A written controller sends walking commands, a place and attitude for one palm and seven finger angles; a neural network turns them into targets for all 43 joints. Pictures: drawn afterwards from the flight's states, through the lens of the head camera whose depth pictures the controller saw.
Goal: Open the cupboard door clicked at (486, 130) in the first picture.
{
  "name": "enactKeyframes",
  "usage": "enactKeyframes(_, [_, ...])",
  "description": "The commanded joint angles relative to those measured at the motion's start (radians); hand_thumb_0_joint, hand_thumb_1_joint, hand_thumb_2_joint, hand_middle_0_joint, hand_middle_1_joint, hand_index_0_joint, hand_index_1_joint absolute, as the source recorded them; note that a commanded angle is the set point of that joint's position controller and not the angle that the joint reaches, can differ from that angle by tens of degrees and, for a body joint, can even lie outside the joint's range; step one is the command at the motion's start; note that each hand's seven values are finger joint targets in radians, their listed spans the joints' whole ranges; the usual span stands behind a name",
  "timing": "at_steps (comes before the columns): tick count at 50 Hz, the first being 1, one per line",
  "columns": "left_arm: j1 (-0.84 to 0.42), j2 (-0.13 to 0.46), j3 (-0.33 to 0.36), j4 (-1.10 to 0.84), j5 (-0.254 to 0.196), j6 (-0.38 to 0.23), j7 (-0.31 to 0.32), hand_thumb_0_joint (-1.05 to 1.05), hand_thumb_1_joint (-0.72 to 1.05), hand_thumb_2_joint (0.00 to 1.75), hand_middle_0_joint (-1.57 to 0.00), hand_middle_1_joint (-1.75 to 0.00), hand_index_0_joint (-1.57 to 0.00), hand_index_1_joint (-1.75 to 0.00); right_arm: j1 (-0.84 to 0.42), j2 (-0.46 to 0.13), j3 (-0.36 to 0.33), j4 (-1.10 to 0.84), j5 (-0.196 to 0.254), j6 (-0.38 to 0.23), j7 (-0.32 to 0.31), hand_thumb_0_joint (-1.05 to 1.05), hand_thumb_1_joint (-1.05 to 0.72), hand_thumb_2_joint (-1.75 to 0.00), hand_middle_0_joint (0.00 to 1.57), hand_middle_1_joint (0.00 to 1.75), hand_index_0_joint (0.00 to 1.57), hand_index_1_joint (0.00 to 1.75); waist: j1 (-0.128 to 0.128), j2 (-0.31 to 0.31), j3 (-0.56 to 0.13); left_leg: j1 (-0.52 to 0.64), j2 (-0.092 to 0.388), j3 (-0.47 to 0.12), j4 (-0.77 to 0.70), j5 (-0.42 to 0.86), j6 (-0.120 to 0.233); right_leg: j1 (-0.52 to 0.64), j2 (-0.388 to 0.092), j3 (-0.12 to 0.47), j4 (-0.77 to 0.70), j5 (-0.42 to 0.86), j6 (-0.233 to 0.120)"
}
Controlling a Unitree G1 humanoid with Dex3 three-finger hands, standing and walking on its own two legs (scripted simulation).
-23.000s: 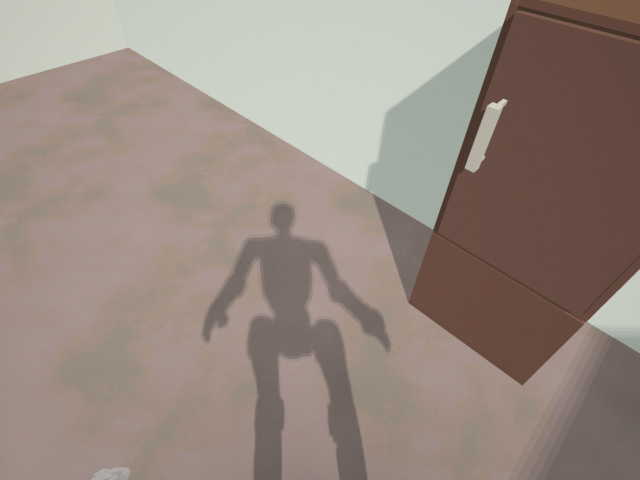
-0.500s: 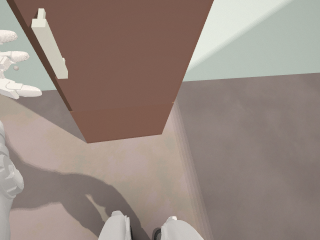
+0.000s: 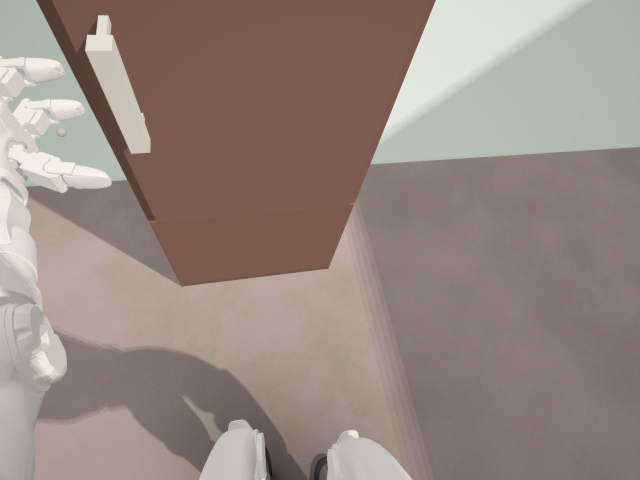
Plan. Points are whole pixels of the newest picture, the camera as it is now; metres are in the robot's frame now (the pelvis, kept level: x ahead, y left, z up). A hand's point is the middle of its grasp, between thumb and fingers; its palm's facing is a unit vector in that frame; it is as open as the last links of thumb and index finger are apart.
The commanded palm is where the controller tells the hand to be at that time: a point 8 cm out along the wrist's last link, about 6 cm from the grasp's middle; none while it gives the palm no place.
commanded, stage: slide the fingers in behind the handle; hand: left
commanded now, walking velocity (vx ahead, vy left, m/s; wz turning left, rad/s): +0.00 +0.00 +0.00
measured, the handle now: (123, 90) +0.57 +0.22 +0.08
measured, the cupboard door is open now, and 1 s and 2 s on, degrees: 0 0 0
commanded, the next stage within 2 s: close the thumb around the handle in 1.54 s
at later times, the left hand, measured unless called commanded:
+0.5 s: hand (99, 127) +0.51 +0.23 +0.08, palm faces +0.13 -0.99 +0.00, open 14.0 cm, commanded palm +0.48 +0.27 +0.08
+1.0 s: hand (131, 128) +0.51 +0.20 +0.08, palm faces +0.14 -0.99 +0.01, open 14.0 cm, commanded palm +0.49 +0.24 +0.08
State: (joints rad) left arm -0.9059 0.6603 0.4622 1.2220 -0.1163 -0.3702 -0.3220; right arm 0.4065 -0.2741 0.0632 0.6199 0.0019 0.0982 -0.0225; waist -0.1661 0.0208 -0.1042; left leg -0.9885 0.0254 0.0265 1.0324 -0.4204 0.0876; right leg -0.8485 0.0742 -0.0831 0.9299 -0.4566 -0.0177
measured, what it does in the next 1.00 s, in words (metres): stands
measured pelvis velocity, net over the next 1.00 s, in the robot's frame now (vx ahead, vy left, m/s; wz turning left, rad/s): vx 0.01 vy -0.02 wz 0.01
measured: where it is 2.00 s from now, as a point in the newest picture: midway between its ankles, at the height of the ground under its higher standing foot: outside the picture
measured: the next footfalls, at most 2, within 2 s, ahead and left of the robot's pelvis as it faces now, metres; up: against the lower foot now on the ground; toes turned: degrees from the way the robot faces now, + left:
none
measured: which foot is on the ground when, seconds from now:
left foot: down 0.00-1.00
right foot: down 0.00-1.00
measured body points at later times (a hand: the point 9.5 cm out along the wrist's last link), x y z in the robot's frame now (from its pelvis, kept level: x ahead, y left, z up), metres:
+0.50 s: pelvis +0.00 -0.01 +0.00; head +0.13 +0.03 +0.43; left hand +0.49 +0.29 +0.09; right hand +0.00 -0.28 -0.10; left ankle +0.03 +0.06 -0.67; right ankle -0.01 -0.12 -0.67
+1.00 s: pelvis +0.01 -0.02 +0.00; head +0.13 +0.01 +0.43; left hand +0.50 +0.26 +0.08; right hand +0.02 -0.29 -0.11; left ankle +0.03 +0.06 -0.67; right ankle -0.01 -0.12 -0.67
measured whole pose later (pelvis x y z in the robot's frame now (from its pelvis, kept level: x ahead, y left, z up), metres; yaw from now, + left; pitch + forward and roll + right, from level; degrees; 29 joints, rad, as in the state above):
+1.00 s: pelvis +0.01 -0.02 +0.00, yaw +0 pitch +21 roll -4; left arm -0.88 0.52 0.40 1.18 -0.11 -0.38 -0.18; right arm 0.40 -0.26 0.04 0.62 0.00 0.09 0.01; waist -0.16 0.03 -0.12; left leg -0.97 0.03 0.02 1.03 -0.43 0.06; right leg -0.84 0.08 -0.08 0.95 -0.48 -0.05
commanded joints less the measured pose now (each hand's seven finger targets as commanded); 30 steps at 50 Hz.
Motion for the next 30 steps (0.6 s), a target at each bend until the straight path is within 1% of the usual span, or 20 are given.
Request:
enactKeyframes(1, [-0.407,0.229,-0.004,-0.239,-0.022,-0.076,0.008,0.0,-0.5,0.3,-0.3,-1.2,-0.3,-1.2,0.162,-0.216,-0.086,-0.043,-0.006,-0.013,-0.016,0.0,-0.9,-0.9,0.2,0.3,0.2,0.3,-0.004,0.202,-0.454,0.64,0.043,-0.188,-0.134,0.386,-0.082,-0.089,0.013,0.019,-0.091,0.199,-0.015])
enactKeyframes(3, [-0.432,0.19,-0.031,-0.243,-0.018,-0.081,0.018,0.0,-0.5,0.3,-0.3,-1.2,-0.3,-1.2,0.161,-0.213,-0.087,-0.035,-0.01,-0.016,-0.012,0.0,-0.9,-0.9,0.2,0.3,0.2,0.3,-0.01,0.227,-0.425,0.647,0.047,-0.204,-0.141,0.35,-0.089,-0.129,0.012,0.014,-0.087,0.178,-0.017])
enactKeyframes(4, [-0.456,0.177,-0.041,-0.247,-0.019,-0.084,0.024,0.0,-0.5,0.3,-0.3,-1.2,-0.3,-1.2,0.163,-0.214,-0.089,-0.027,-0.011,-0.018,-0.011,0.0,-0.9,-0.9,0.2,0.3,0.2,0.3,-0.02,0.215,-0.421,0.648,0.047,-0.209,-0.14,0.332,-0.087,-0.135,0.012,0.013,-0.086,0.174,-0.016])
enactKeyframes(5, [-0.433,0.208,0.0,-0.239,-0.024,-0.088,0.033,0.0,-0.5,0.3,-0.3,-1.2,-0.3,-1.2,0.172,-0.217,-0.091,-0.028,-0.013,-0.019,-0.011,0.0,-0.9,-0.9,0.2,0.3,0.2,0.3,-0.008,0.194,-0.43,0.643,0.046,-0.211,-0.139,0.35,-0.085,-0.117,0.014,0.013,-0.085,0.181,-0.019])
enactKeyframes(6, [-0.43,0.221,0.004,-0.244,-0.021,-0.089,0.038,0.0,-0.5,0.3,-0.3,-1.2,-0.3,-1.2,0.17,-0.221,-0.091,-0.03,-0.013,-0.019,-0.01,0.0,-0.9,-0.9,0.2,0.3,0.2,0.3,-0.004,0.196,-0.45,0.645,0.046,-0.209,-0.141,0.357,-0.088,-0.108,0.012,0.014,-0.083,0.181,-0.018])
enactKeyframes(8, [-0.419,0.194,-0.003,-0.231,-0.024,-0.085,0.049,0.0,-0.5,0.3,-0.3,-1.2,-0.3,-1.2,0.17,-0.214,-0.091,-0.031,-0.012,-0.021,-0.007,0.0,-0.9,-0.9,0.2,0.3,0.2,0.3,-0.004,0.179,-0.447,0.625,0.04,-0.195,-0.135,0.349,-0.08,-0.092,0.012,0.019,-0.089,0.186,-0.016])
enactKeyframes(9, [-0.414,0.214,0.011,-0.235,-0.018,-0.084,0.056,0.0,-0.5,0.3,-0.3,-1.2,-0.3,-1.2,0.17,-0.216,-0.091,-0.033,-0.012,-0.02,-0.007,0.0,-0.9,-0.9,0.2,0.3,0.2,0.3,0.0,0.169,-0.449,0.608,0.039,-0.189,-0.135,0.34,-0.077,-0.076,0.01,0.02,-0.088,0.187,-0.015])
enactKeyframes(12, [-0.419,0.234,0.017,-0.226,0.0,-0.083,0.075,0.0,-0.5,0.3,-0.3,-1.2,-0.3,-1.2,0.167,-0.212,-0.086,-0.037,-0.012,-0.019,-0.004,0.0,-0.9,-0.9,0.2,0.3,0.2,0.3,0.006,0.193,-0.434,0.577,0.032,-0.17,-0.127,0.34,-0.072,-0.06,0.009,0.029,-0.087,0.196,-0.015])
enactKeyframes(13, [-0.434,0.22,-0.001,-0.221,0.006,-0.083,0.079,0.0,-0.5,0.3,-0.3,-1.2,-0.3,-1.2,0.166,-0.211,-0.085,-0.034,-0.011,-0.018,-0.003,0.0,-0.9,-0.9,0.2,0.3,0.2,0.3,-0.009,0.184,-0.421,0.578,0.034,-0.174,-0.128,0.326,-0.071,-0.075,0.009,0.028,-0.089,0.189,-0.014])
enactKeyframes(16, [-0.444,0.239,0.012,-0.206,0.014,-0.09,0.093,0.0,-0.5,0.3,-0.3,-1.2,-0.3,-1.2,0.164,-0.214,-0.084,-0.037,-0.011,-0.02,-0.006,0.0,-0.9,-0.9,0.2,0.3,0.2,0.3,-0.016,0.156,-0.409,0.539,0.031,-0.167,-0.124,0.288,-0.062,-0.062,0.008,0.036,-0.092,0.179,-0.011])
enactKeyframes(17, [-0.476,0.231,0.001,-0.216,0.012,-0.093,0.095,0.0,-0.5,0.3,-0.3,-1.2,-0.3,-1.2,0.162,-0.212,-0.08,-0.037,-0.011,-0.023,-0.006,0.0,-0.9,-0.9,0.2,0.3,0.2,0.3,-0.023,0.164,-0.409,0.533,0.03,-0.164,-0.122,0.286,-0.061,-0.058,0.008,0.038,-0.092,0.182,-0.01])
enactKeyframes(19, [-0.482,0.224,-0.001,-0.237,0.008,-0.102,0.092,0.0,-0.5,0.3,-0.3,-1.2,-0.3,-1.2,0.164,-0.21,-0.084,-0.034,-0.012,-0.027,-0.006,0.0,-0.9,-0.9,0.2,0.3,0.2,0.3,-0.021,0.176,-0.453,0.556,0.029,-0.159,-0.111,0.312,-0.06,-0.047,0.009,0.042,-0.09,0.2,-0.01])
enactKeyframes(20, [-0.468,0.231,0.012,-0.252,0.004,-0.111,0.091,0.0,-0.5,0.3,-0.3,-1.2,-0.3,-1.2,0.168,-0.21,-0.086,-0.034,-0.014,-0.028,-0.005,0.0,-0.9,-0.9,0.2,0.3,0.2,0.3,-0.01,0.196,-0.48,0.582,0.03,-0.16,-0.104,0.345,-0.063,-0.048,0.01,0.041,-0.082,0.214,-0.015])
enactKeyframes(21, [-0.464,0.206,-0.008,-0.25,0.003,-0.111,0.086,0.0,-0.5,0.3,-0.3,-1.2,-0.3,-1.2,0.165,-0.206,-0.085,-0.031,-0.014,-0.028,-0.003,0.0,-0.9,-0.9,0.2,0.3,0.2,0.3,-0.012,0.215,-0.494,0.597,0.031,-0.157,-0.101,0.367,-0.066,-0.053,0.009,0.04,-0.081,0.227,-0.013])
enactKeyframes(23, [-0.447,0.201,-0.011,-0.223,0.001,-0.101,0.082,0.0,-0.5,0.3,-0.3,-1.2,-0.3,-1.2,0.167,-0.207,-0.084,-0.027,-0.012,-0.025,-0.002,0.0,-0.9,-0.9,0.2,0.3,0.2,0.3,-0.012,0.187,-0.466,0.572,0.031,-0.156,-0.1,0.36,-0.065,-0.046,0.011,0.039,-0.083,0.226,-0.012])
enactKeyframes(24, [-0.43,0.171,-0.03,-0.194,-0.002,-0.086,0.079,0.0,-0.5,0.3,-0.3,-1.2,-0.3,-1.2,0.165,-0.204,-0.083,-0.028,-0.01,-0.023,0.0,0.0,-0.9,-0.9,0.2,0.3,0.2,0.3,-0.02,0.172,-0.441,0.545,0.027,-0.146,-0.099,0.339,-0.059,-0.04,0.012,0.042,-0.091,0.224,-0.009])
enactKeyframes(25, [-0.435,0.177,-0.021,-0.193,-0.006,-0.081,0.079,0.0,-0.5,0.3,-0.3,-1.2,-0.3,-1.2,0.173,-0.205,-0.084,-0.026,-0.012,-0.023,-0.002,0.0,-0.9,-0.9,0.2,0.3,0.2,0.3,-0.023,0.15,-0.441,0.539,0.026,-0.145,-0.097,0.353,-0.055,-0.023,0.012,0.041,-0.09,0.242,-0.009])
enactKeyframes(27, [-0.439,0.151,-0.048,-0.181,-0.005,-0.059,0.078,0.0,-0.5,0.3,-0.3,-1.2,-0.3,-1.2,0.169,-0.203,-0.083,-0.029,-0.007,-0.021,-0.003,0.0,-0.9,-0.9,0.2,0.3,0.2,0.3,-0.03,0.147,-0.422,0.518,0.025,-0.138,-0.1,0.337,-0.052,-0.029,0.009,0.043,-0.096,0.241,-0.004])
enactKeyframes(28, [-0.452,0.174,-0.028,-0.208,-0.005,-0.06,0.084,0.0,-0.5,0.3,-0.3,-1.2,-0.3,-1.2,0.173,-0.204,-0.085,-0.03,-0.009,-0.021,-0.003,0.0,-0.9,-0.9,0.2,0.3,0.2,0.3,-0.02,0.151,-0.442,0.524,0.024,-0.139,-0.098,0.352,-0.052,-0.015,0.009,0.044,-0.092,0.253,-0.006])
enactKeyframes(30, [-0.464,0.173,-0.019,-0.242,-0.007,-0.073,0.097,0.0,-0.5,0.3,-0.3,-1.2,-0.3,-1.2,0.174,-0.199,-0.086,-0.032,-0.012,-0.024,0.0,0.0,-0.9,-0.9,0.2,0.3,0.2,0.3,-0.017,0.173,-0.469,0.542,0.022,-0.135,-0.088,0.377,-0.051,-0.011,0.011,0.047,-0.085,0.272,-0.008])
